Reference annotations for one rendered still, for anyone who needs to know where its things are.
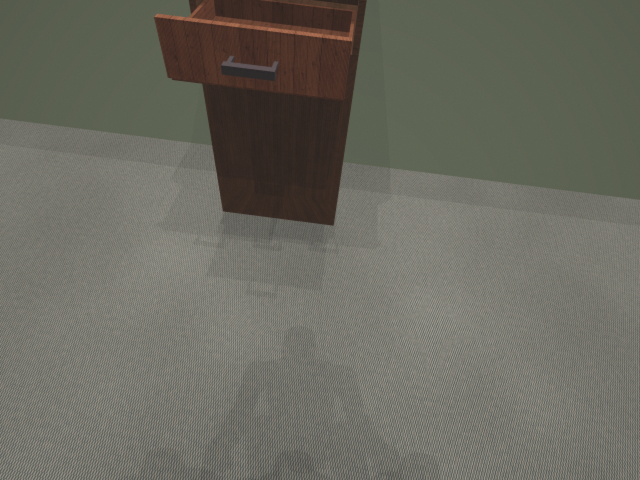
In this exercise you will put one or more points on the cabinet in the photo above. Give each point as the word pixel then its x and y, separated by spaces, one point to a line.
pixel 280 155

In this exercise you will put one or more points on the drawer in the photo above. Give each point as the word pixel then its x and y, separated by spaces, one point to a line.
pixel 311 43

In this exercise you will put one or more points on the handle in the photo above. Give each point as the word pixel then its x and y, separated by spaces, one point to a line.
pixel 249 71

